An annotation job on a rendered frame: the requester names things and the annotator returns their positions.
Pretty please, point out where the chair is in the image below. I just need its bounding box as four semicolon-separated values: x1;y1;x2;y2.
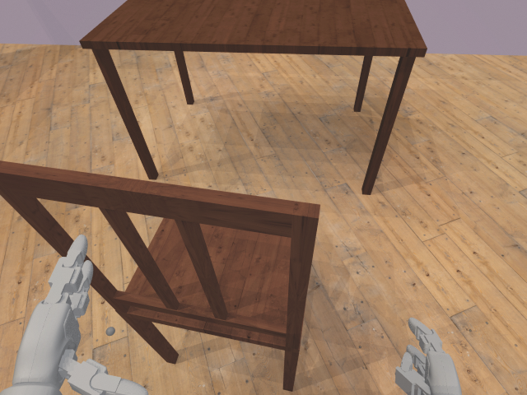
0;160;320;392

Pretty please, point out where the robot right hand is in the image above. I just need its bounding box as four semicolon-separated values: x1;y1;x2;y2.
395;318;462;395

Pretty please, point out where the robot left hand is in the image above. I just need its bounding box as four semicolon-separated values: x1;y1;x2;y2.
12;235;148;395

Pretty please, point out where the table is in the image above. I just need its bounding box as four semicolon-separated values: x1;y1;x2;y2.
79;0;427;195

